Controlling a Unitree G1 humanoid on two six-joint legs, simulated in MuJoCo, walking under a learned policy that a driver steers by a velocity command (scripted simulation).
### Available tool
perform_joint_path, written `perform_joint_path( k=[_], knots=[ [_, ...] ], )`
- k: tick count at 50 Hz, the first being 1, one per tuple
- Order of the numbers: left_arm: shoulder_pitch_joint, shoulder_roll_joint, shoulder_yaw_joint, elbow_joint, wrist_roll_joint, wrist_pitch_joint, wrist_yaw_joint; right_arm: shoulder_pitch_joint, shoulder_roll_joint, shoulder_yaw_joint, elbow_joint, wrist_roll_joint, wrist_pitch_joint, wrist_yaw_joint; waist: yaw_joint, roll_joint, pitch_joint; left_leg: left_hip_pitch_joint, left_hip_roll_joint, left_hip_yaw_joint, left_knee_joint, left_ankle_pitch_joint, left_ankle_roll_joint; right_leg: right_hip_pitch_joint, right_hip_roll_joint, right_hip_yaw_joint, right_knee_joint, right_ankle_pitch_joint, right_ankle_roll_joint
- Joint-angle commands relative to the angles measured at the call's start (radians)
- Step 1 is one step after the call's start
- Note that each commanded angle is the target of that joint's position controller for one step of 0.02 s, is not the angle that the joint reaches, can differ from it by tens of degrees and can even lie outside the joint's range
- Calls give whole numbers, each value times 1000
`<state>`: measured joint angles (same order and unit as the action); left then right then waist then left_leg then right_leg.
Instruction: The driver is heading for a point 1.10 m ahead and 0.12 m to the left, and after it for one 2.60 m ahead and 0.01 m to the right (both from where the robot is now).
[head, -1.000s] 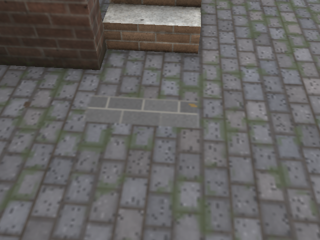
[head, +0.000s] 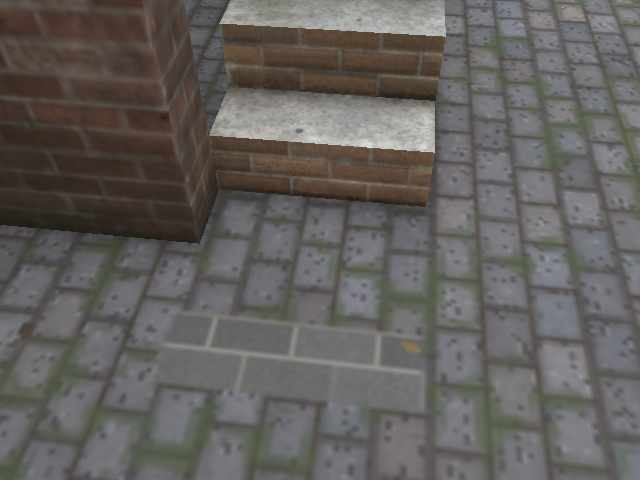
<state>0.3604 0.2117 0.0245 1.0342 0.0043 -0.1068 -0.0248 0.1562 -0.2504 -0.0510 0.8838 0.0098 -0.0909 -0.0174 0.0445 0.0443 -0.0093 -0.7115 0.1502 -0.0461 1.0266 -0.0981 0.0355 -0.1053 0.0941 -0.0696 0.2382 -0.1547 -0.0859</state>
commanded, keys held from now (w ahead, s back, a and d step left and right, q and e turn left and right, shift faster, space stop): w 0.94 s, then w+q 0.06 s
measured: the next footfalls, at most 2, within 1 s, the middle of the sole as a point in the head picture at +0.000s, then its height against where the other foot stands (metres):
left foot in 0.26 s outside the picture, level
right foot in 0.84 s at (389, 415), level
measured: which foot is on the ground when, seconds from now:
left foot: up 0.00-0.24, down 0.26-0.86, up 0.88-1.00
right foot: down 0.00-0.26, up 0.28-0.82, down 0.84-1.00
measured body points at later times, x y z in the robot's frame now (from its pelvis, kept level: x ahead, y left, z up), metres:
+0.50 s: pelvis +0.29 +0.08 +0.00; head +0.30 +0.09 +0.45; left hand +0.39 +0.34 -0.13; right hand +0.33 -0.18 -0.13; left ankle +0.30 +0.15 -0.75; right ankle +0.32 -0.09 -0.66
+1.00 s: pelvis +0.57 +0.00 -0.01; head +0.60 -0.01 +0.44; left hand +0.68 +0.26 -0.13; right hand +0.61 -0.27 -0.15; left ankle +0.48 +0.15 -0.65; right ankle +0.63 -0.08 -0.75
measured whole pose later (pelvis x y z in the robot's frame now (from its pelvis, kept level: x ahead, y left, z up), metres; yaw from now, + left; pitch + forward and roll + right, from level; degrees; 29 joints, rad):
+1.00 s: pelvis +0.57 +0.00 -0.01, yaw +0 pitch +1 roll +0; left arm 0.16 0.25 0.05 0.93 0.02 -0.11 -0.03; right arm 0.29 -0.27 -0.04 0.95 -0.02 -0.09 0.01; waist -0.01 0.03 0.03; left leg -0.43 0.04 -0.04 1.21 -0.35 0.04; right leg -0.33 0.05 -0.07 0.44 -0.14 -0.07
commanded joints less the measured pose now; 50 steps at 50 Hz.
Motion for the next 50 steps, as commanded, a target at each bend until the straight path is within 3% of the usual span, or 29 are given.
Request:
perform_joint_path(
  k=[1, 6, 9, 11, 12, 13, 14, 15, 16, 17, 18, 19, 20, 22, 26, 32, 34, 37, 40, 41, 42, 43, 44, 45, 46, 47, 48, 49, 50],
  knots=[
    [-19, 146, 23, -60, -6, -8, 20, -34, -27, -3, -56, -4, -7, 5, -25, -76, 70, -8, 3, 10, -196, 158, -15, -66, -272, 167, -139, 209, -140],
    [82, 167, 29, -28, -21, 6, 26, -203, -22, 9, -105, 10, -14, 30, 35, -85, 99, 13, -49, 46, -422, 196, -14, 67, -295, 148, -109, 171, -120],
    [103, 174, 36, -14, -22, 23, 32, -247, -37, 9, -137, 13, -25, 52, 28, -96, 107, 7, -64, 43, -485, 106, 18, 175, -346, 161, -45, 224, -107],
    [72, 192, 43, -21, -21, 32, 34, -181, -69, -4, -129, 13, -32, 59, -22, -121, 60, 136, -101, 68, -514, 35, 49, 197, -351, 151, 40, 412, -85],
    [46, 194, 43, -28, -18, 37, 34, -74, -100, -22, -100, 12, -34, 57, -84, -130, -6, 290, -138, 99, -526, 26, 71, 181, -322, 123, 161, 582, -67],
    [31, 170, 33, -41, -9, 40, 33, 117, -154, -49, -42, 12, -34, 50, -167, -116, -119, 549, -135, 86, -516, 48, 107, 86, -264, 81, 379, 619, -37],
    [50, 130, 14, -70, 13, 36, 33, 305, -247, -70, -8, -2, -28, 39, -207, 41, -284, 865, 88, -189, -511, 49, 176, -146, -183, 28, 735, 268, -1],
    [185, -9, -21, -58, -10, 9, 18, 326, -271, -70, 7, -15, -27, 50, -124, 302, -403, 1142, 268, -674, -675, -142, 331, -516, -10, 112, 1023, -397, 43],
    [107, 120, 6, -55, -35, -15, 14, 282, -166, -45, -3, -6, -29, 51, -150, 167, -317, 1079, 228, -659, -722, -207, 279, -622, -75, 215, 1124, -391, 20],
    [2, 168, 20, -88, -51, -28, 13, 183, -123, -31, -22, 0, -30, 47, -132, 105, -177, 929, 196, -486, -735, -125, 230, -659, -125, 185, 1114, -289, 5],
    [-46, 164, 23, -98, -44, -28, 22, 96, -104, -21, -40, -3, -31, 50, -94, -1, -112, 772, 160, -364, -762, 6, 209, -604, -179, 159, 1068, -193, 11],
    [-66, 153, 31, -101, -28, -19, 29, 55, -78, -15, -43, -9, -32, 55, -67, -21, -61, 662, 117, -275, -793, 82, 196, -561, -208, 151, 1008, -141, 17],
    [-39, 131, 32, -99, -24, -5, 29, 50, -58, -8, -34, -18, -34, 58, -35, 7, -55, 605, 91, -220, -822, 107, 187, -503, -232, 156, 970, -107, 19],
    [-14, 94, 32, -93, -23, 18, 31, 84, -61, -9, -8, -16, -37, 58, -17, 17, -34, 555, 67, -155, -861, 166, 199, -478, -239, 138, 920, -85, 30],
    [-155, 100, 41, -146, -10, 30, 36, 152, -108, -20, 25, -15, -30, 33, -37, 0, 27, 573, 65, -95, -902, 214, 202, -615, -251, 127, 744, 68, 63],
    [-358, 76, 32, -203, -16, 18, 20, 242, -123, -19, 62, -2, -16, 14, -98, 10, 70, 631, 36, -22, -922, 145, 161, -593, -203, 81, 421, 274, 67],
    [-443, 73, 24, -232, -16, 14, 10, 272, -137, -23, 77, 3, -9, 7, -123, -3, 88, 701, 74, -42, -907, 127, 165, -620, -191, 78, 357, 249, 65],
    [-502, 77, 19, -262, -23, 1, -13, 296, -147, -30, 100, 5, 6, -6, -124, 12, 106, 809, 114, -45, -856, 148, 155, -647, -179, 82, 282, 188, 46],
    [-446, 115, 31, -256, -24, -9, -26, 270, -163, -37, 99, 5, 16, -8, -73, 48, 62, 830, 122, -32, -759, 365, 126, -492, -133, 45, 249, 104, 7],
    [-362, 143, 46, -233, -22, -10, -24, 251, -168, -38, 94, 3, 20, -7, -23, 60, 5, 820, 101, -10, -658, 535, 110, -357, -97, 17, 245, 91, -13],
    [-183, 203, 75, -180, -14, -12, -25, 234, -148, -24, 82, -14, 31, -4, 64, 44, -98, 735, 43, 26, -459, 610, 77, -115, -76, 11, 265, 99, -40],
    [23, 277, 96, -134, -2, -11, -17, 236, -118, -7, 54, -32, 31, -3, 127, -58, -248, 494, -26, 75, -127, 331, 38, 216, -257, 219, 298, 108, -105],
    [74, 322, 101, -116, 8, -9, -22, 375, 31, 35, 53, -24, 8, 14, 42, -337, -385, 98, -218, 39, 224, -413, -18, 532, -486, 730, 157, -83, -272],
    [57, 232, 78, -122, -2, -8, -15, 322, -86, 8, 67, 10, -20, 20, 81, -237, -351, -4, -182, -104, 363, -464, -1, 507, -468, 795, 79, -130, -249],
    [-44, 198, 67, -142, -8, -9, -8, 222, -144, -7, 32, 32, -37, 24, 65, -196, -207, -64, -128, -76, 375, -380, 12, 369, -442, 623, 71, -42, -205],
    [-127, 174, 59, -155, -15, -9, -7, 172, -146, -9, 20, 32, -42, 16, 22, -92, -135, -9, -70, -52, 320, -275, 16, 200, -409, 493, 44, 77, -176],
    [-182, 144, 51, -161, -4, -12, -9, 148, -142, -18, 19, 19, -35, 7, -11, -64, -79, 46, -38, -45, 261, -223, 12, 67, -376, 403, 13, 161, -156],
    [-124, 134, 47, -118, 47, -6, 4, 204, -78, -1, 35, -68, 3, 27, -66, -8, -23, 170, -50, -25, 179, -196, 12, -76, -357, 314, -15, 209, -107],
    [-104, 135, 47, -106, 48, -10, 4, 237, -43, 1, 49, -76, 28, 40, -76, -48, -15, 226, -64, -8, 170, -190, 8, -134, -340, 259, -36, 253, -98]
  ],
)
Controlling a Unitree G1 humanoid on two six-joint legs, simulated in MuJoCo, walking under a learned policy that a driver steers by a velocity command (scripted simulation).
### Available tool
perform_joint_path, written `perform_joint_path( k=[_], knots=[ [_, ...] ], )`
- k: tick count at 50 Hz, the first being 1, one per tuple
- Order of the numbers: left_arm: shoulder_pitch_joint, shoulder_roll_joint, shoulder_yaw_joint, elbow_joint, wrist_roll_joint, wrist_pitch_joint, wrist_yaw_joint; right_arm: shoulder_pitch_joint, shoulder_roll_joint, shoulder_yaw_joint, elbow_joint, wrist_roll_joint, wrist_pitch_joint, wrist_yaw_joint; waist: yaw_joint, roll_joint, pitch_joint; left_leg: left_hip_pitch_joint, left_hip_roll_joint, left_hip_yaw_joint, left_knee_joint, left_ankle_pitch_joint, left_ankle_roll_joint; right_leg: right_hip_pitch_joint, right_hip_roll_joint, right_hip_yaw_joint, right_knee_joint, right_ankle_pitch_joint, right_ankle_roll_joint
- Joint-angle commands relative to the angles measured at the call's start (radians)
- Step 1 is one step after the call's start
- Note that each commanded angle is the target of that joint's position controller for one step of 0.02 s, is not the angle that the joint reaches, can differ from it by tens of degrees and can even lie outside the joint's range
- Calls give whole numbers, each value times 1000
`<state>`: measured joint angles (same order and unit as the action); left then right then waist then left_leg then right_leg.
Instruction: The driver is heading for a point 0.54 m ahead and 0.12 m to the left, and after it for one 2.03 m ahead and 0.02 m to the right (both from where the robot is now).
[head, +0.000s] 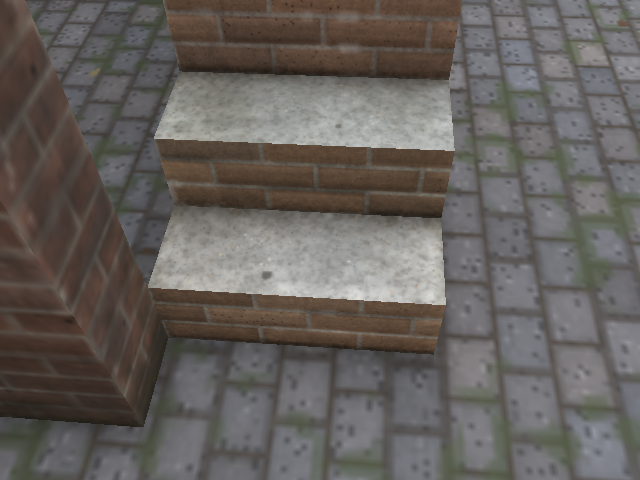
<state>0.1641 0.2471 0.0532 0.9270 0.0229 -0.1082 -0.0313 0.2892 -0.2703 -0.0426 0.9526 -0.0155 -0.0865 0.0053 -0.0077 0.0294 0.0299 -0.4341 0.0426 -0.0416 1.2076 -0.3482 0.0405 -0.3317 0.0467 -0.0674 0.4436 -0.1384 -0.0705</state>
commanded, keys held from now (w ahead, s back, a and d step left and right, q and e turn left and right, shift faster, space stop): w+q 0.64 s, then e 0.36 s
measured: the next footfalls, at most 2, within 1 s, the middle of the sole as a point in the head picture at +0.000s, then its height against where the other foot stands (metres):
left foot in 0.38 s outside the picture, level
right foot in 0.88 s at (365, 434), level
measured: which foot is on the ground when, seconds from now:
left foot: up 0.00-0.36, down 0.38-0.88, up 0.90-1.00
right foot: down 0.00-0.40, up 0.42-0.86, down 0.88-1.00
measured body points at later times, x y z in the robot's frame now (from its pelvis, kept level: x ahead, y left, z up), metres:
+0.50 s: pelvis +0.25 +0.04 +0.00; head +0.27 +0.06 +0.45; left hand +0.24 +0.31 -0.15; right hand +0.42 -0.19 -0.12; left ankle +0.27 +0.11 -0.74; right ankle +0.18 -0.10 -0.66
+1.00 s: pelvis +0.44 +0.00 -0.01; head +0.48 +0.01 +0.44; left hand +0.43 +0.28 -0.14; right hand +0.61 -0.21 -0.14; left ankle +0.31 +0.09 -0.65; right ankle +0.53 -0.06 -0.74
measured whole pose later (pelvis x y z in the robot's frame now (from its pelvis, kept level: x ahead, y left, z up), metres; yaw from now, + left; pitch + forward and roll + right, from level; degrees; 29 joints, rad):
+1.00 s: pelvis +0.44 +0.00 -0.01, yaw +17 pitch +0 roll -1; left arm 0.22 0.24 0.06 0.93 0.00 -0.03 0.01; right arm 0.22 -0.23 -0.05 0.81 -0.03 -0.03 -0.05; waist 0.00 0.04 0.07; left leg -0.39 0.00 -0.04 1.18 -0.49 -0.02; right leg -0.35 0.08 -0.02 0.48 -0.14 -0.06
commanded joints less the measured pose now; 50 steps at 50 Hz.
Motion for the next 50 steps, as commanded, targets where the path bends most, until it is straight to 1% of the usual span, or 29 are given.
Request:
perform_joint_path(
  k=[1, 3, 5, 9, 13, 16, 17, 18, 19, 20, 21, 22, 24, 25, 26, 28, 31, 35, 37, 38, 41, 43, 44, 45, 46, 47, 48, 49, 50],
  knots=[
    [109, 101, 19, 7, 26, -15, 6, 119, -4, -6, -20, -34, 41, 25, -30, -72, -55, -44, 34, -6, -21, 69, 3, 91, -281, 212, -252, 238, -111],
    [109, 112, 23, 12, 13, -23, 3, 60, -25, -14, -48, -19, 61, 33, -33, -123, -20, -92, 41, -7, -85, 150, 2, 82, -268, 153, -300, 158, -100],
    [133, 97, 16, 18, 11, -17, 4, -30, -25, -11, -82, -19, 66, 43, -12, -115, 8, -145, 45, -11, -191, 219, -4, 110, -264, 119, -330, 93, -110],
    [158, 111, 13, 19, -6, -17, 16, -174, -9, 1, -131, -24, 53, 55, 22, -99, 34, -147, 25, 34, -448, 355, 0, 188, -264, 44, -335, 119, -89],
    [216, 126, 13, 42, -3, -10, 29, -261, -9, 8, -171, -19, 43, 67, 53, -109, 48, -129, 10, 103, -571, 297, 26, 292, -285, -4, -281, 193, -79],
    [240, 142, 17, 60, 3, 5, 40, -265, -16, 6, -189, -28, 39, 65, 53, -102, 49, -118, -20, 143, -624, 161, 71, 385, -306, -29, -174, 384, -72],
    [232, 150, 18, 65, 8, 9, 43, -219, -25, 3, -179, -20, 38, 59, 24, -111, 20, -44, -50, 158, -645, 126, 92, 397, -300, -48, -89, 600, -70],
    [208, 160, 20, 56, 2, 15, 44, -111, -28, -10, -146, -35, 32, 47, -15, -97, -45, 61, -101, 191, -677, 138, 118, 400, -281, -94, 68, 725, -55],
    [169, 165, 15, 32, -6, 19, 50, 59, -79, -34, -99, -49, 21, 33, -102, -59, -152, 324, -82, 108, -724, 172, 172, 247, -256, -123, 310, 676, -23],
    [169, 109, -3, -33, -30, 9, 39, 216, -216, -80, -89, -55, 20, 11, -151, 145, -294, 660, 189, -290, -784, 149, 301, -99, -147, -173, 697, 280, 36],
    [145, 120, 4, -43, -2, 1, 32, 188, -245, -89, -84, -26, 30, 5, -107, 194, -321, 737, 325, -662, -919, 236, 370, -353, -2, -11, 881, -376, 50],
    [83, 143, 6, -50, 15, 3, 18, 131, -215, -78, -94, -8, 36, 12, -89, 54, -211, 655, 286, -512, -929, 195, 331, -414, -101, 90, 854, -294, 41],
    [53, 118, 3, -51, 9, 9, 14, 20, -110, -56, -112, 11, 39, 15, -25, -22, -37, 420, 199, -342, -989, 280, 264, -350, -158, 88, 691, -180, 56],
    [54, 116, 4, -56, 27, 26, 17, -6, -81, -47, -116, 19, 36, 12, 3, -11, -13, 348, 160, -285, -1001, 361, 242, -294, -165, 88, 640, -168, 75],
    [128, 143, 17, -12, 53, 72, 23, 11, -108, -49, -143, -9, 27, 5, 9, -153, 7, 363, 244, -340, -933, 722, 199, -299, -143, 76, 682, -149, 96],
    [150, 96, 8, -21, 51, 107, 8, 72, -154, -60, -136, 0, 18, -3, 22, -60, -64, 356, 210, -251, -874, 947, 157, -265, -134, 97, 653, -117, 102],
    [62, 90, 3, -66, 36, 117, -3, 79, -148, -57, -155, 2, 23, -14, 1, 72, -61, 286, 126, -188, -869, 820, 122, -271, -104, 83, 573, -9, 110],
    [-26, 78, -5, -100, 22, 108, -13, 93, -114, -49, -160, 8, 19, -15, -25, 140, -27, 277, 91, -132, -895, 723, 98, -246, -98, 53, 365, 136, 122],
    [-51, 36, -19, -92, 24, 96, -1, 115, -106, -49, -150, 0, 7, -23, -42, 124, -27, 248, 100, -84, -888, 738, 86, -157, -86, 32, 302, 194, 110],
    [-28, 27, -21, -78, 14, 97, 11, 120, -95, -48, -141, -7, 3, -26, -37, 158, -36, 243, 114, -81, -887, 700, 85, -106, -79, 23, 292, 169, 99],
    [12, 85, 2, -56, 5, 97, 23, 62, -113, -51, -144, -18, -4, -42, -10, 197, -8, 264, 155, -92, -811, 777, 71, -10, -47, 35, 185, 55, 50],
    [160, 123, 30, 1, 12, 79, 27, 46, -135, -61, -140, -8, 3, -56, 51, 118, -62, 331, 118, -66, -581, 863, 42, 109, 6, 13, 17, 70, 11],
    [238, 157, 42, 24, 18, 56, 36, 74, -125, -58, -147, -2, 2, -63, 74, 21, -84, 270, 72, -44, -403, 706, 12, 220, -65, 87, -38, 344, -18],
    [234, 254, 62, -2, 14, 43, 36, 168, -39, -35, -187, 4, 0, -61, -1, -245, -173, 46, -65, 53, -72, -8, -42, 427, -336, 361, 44, 1052, -159],
    [208, 224, 51, -3, -18, 50, 31, 191, 17, -12, -178, 11, 19, -67, -3, -280, -276, 4, -96, 29, 65, -264, -60, 402, -414, 470, -18, 1244, -276],
    [155, 190, 48, -28, -34, 53, 27, 153, -28, -18, -164, -14, 36, -67, -17, -162, -218, 1, -52, -10, 103, -227, -61, 302, -380, 440, -47, 1059, -277],
    [86, 152, 44, -45, -30, 64, 30, 89, -55, -28, -158, -19, 44, -66, -8, -98, -134, -18, -34, -21, 107, -178, -63, 206, -318, 381, -65, 844, -252],
    [79, 112, 30, -39, -31, 72, 49, 34, -75, -44, -168, -25, 61, -65, -10, -77, -41, -48, -19, -21, 91, -149, -71, 110, -264, 342, -103, 655, -221],
    [97, 109, 30, -36, -32, 79, 64, 24, -73, -45, -181, -26, 80, -64, -12, -106, -30, -43, -11, -22, 65, -113, -75, 88, -234, 332, -114, 575, -207]
  ],
)
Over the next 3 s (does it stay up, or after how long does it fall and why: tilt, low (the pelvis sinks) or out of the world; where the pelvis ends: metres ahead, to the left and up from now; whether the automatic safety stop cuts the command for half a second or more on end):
stays up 0.35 0.04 0.00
